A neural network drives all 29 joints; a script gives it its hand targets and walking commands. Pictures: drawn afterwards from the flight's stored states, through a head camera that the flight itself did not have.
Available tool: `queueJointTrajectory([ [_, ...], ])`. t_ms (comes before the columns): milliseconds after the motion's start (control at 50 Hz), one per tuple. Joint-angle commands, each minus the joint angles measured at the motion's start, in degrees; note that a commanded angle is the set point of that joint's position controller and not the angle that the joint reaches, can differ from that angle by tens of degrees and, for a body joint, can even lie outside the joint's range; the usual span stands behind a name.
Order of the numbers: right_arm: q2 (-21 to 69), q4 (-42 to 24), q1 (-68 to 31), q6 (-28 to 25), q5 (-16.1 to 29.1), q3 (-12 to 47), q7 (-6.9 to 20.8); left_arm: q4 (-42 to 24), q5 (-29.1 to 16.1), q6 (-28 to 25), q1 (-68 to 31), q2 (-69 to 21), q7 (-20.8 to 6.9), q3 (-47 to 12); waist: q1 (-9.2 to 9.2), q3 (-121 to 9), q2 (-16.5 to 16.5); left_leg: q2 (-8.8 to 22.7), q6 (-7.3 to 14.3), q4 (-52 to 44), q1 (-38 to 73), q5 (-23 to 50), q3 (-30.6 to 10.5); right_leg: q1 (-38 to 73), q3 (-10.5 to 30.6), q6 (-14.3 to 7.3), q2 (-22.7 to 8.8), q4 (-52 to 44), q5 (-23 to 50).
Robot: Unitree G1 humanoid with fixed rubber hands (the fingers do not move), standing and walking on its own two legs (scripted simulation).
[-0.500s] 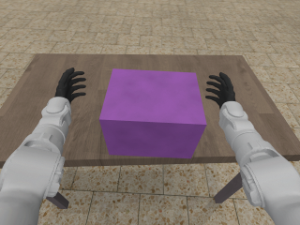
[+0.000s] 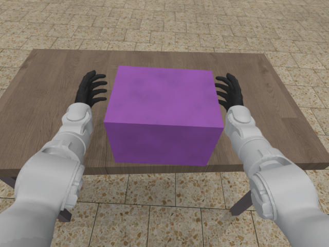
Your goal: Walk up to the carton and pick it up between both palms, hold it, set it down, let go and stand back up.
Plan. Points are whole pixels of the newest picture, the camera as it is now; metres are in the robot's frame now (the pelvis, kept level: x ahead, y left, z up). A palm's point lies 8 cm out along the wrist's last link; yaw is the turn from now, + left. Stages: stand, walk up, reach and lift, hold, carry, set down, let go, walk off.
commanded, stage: reach and lift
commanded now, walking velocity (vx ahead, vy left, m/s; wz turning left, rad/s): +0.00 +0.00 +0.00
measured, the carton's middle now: (163, 116) +0.46 -0.02 +0.05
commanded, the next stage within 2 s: none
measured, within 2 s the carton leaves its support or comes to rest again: leaves its support in 1.92 s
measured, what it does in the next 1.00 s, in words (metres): stands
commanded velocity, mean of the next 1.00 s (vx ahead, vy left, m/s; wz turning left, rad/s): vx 0.00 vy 0.00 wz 0.00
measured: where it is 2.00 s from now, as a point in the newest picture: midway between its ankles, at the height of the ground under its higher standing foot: outside the picture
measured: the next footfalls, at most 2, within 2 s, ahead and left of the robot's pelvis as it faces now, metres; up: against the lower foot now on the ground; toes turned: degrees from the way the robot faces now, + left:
none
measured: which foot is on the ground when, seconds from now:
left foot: down 0.00-1.00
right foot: down 0.00-1.00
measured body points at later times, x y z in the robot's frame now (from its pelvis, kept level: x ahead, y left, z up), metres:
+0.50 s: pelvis +0.01 +0.00 +0.01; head +0.06 +0.01 +0.46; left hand +0.48 +0.15 +0.11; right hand +0.45 -0.20 +0.11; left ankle -0.01 +0.13 -0.72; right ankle +0.05 -0.12 -0.72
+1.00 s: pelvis +0.02 +0.01 +0.02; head +0.06 +0.02 +0.46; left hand +0.48 +0.16 +0.11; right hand +0.44 -0.19 +0.11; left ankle -0.01 +0.13 -0.72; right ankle +0.05 -0.12 -0.72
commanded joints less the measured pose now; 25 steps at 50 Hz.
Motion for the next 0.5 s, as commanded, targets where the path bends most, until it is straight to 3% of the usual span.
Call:
queueJointTrajectory([
  [0,-4.51,-7.16,-22.89,-1.31,-0.74,-0.91,0.41,-7.61,1.18,-1.26,-25.66,6.11,0.85,1.47,1.18,-29.26,4.93,-1.81,-3.09,-4.66,4.84,15.86,4.33,26.68,0.27,-0.4,1.55,-0.22,10.27],
  [260,-0.91,-9.39,-21.7,-1.1,-2.55,-1.15,-0.56,-7.17,3.61,-1.21,-22.34,3.84,1.36,4.36,1.86,-25.73,2.1,-1.93,-2.34,-6.45,4.18,16.75,4.65,32.26,1.09,0.25,1.46,-1.24,13.97],
  [480,1.44,-11.25,-21.36,-0.6,-3.43,-1.49,-0.84,-9.88,5.18,-1.54,-22.63,1.53,1.8,5.89,1.66,-26.41,2.08,-1.89,-2.02,-7.09,5.32,17.14,4.61,33.33,1.6,0.16,1.12,-2.0,15.54],
])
